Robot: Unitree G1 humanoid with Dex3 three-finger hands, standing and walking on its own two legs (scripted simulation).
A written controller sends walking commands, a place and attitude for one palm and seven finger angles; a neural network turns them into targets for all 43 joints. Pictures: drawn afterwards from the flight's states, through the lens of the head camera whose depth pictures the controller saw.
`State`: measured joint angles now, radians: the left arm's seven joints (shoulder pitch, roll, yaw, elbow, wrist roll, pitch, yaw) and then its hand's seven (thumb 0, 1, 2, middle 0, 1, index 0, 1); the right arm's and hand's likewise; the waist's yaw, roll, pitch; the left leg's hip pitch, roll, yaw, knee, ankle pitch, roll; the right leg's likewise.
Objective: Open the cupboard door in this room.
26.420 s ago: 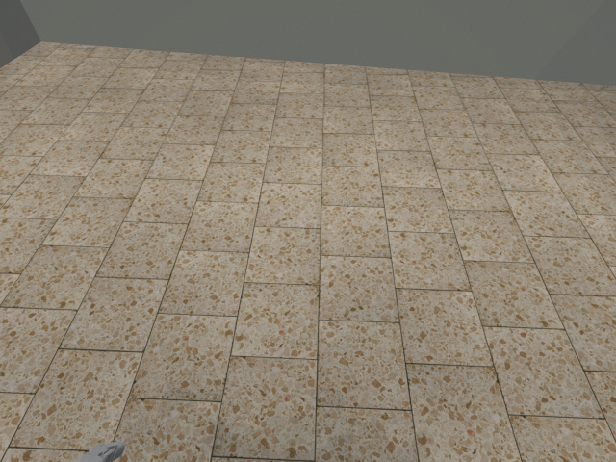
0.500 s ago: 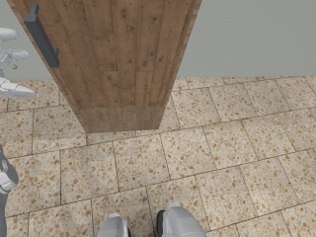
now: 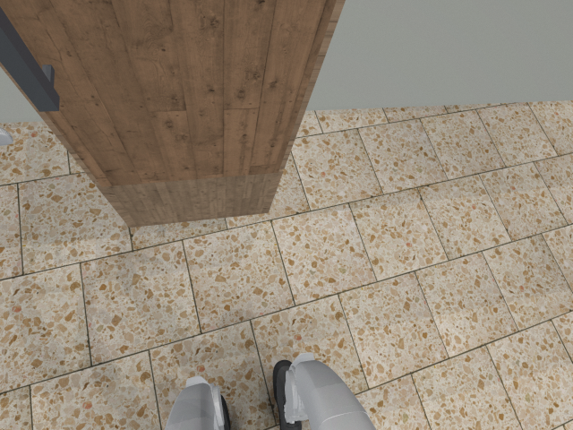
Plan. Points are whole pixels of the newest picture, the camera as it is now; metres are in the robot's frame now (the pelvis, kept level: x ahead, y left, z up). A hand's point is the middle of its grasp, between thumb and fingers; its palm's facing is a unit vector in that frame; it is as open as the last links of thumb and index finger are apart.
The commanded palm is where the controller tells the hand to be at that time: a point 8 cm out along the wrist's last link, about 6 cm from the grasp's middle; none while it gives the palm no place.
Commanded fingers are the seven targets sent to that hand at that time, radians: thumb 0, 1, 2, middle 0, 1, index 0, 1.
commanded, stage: move the hooked fingers beside the handle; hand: left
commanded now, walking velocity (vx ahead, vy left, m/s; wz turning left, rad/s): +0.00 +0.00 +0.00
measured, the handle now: (20, 47) +0.57 +0.25 +0.07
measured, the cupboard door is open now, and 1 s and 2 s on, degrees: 0 0 1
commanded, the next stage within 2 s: slide the fingers in behind the handle in 0.52 s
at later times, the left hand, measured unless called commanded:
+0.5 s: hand out of the picture +0.51 +0.30 +0.07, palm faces +0.04 -1.00 -0.01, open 14.0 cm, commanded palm +0.49 +0.33 +0.08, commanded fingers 0.00 -0.50 0.30 -0.30 -1.20 -0.30 -1.20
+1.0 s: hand out of the picture +0.51 +0.27 +0.07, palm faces +0.02 -1.00 -0.01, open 14.0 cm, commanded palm +0.49 +0.30 +0.07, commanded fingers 0.00 -0.50 0.30 -0.30 -1.20 -0.30 -1.20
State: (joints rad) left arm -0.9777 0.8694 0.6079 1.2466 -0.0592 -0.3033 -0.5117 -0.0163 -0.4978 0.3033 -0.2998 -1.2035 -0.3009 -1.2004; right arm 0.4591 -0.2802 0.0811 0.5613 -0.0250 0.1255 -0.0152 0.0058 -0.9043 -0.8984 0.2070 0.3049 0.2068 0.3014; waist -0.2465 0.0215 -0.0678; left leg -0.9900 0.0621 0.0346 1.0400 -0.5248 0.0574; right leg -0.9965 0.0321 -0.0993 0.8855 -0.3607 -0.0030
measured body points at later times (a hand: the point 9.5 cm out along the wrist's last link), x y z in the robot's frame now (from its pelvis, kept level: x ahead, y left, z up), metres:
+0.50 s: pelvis +0.01 +0.00 +0.00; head +0.17 +0.05 +0.42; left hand +0.50 +0.35 +0.07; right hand +0.01 -0.27 -0.09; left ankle -0.03 +0.07 -0.67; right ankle +0.02 -0.13 -0.67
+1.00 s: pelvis -0.01 +0.00 +0.00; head +0.15 +0.04 +0.42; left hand +0.50 +0.33 +0.08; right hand -0.03 -0.27 -0.09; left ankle -0.03 +0.07 -0.67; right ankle +0.02 -0.13 -0.67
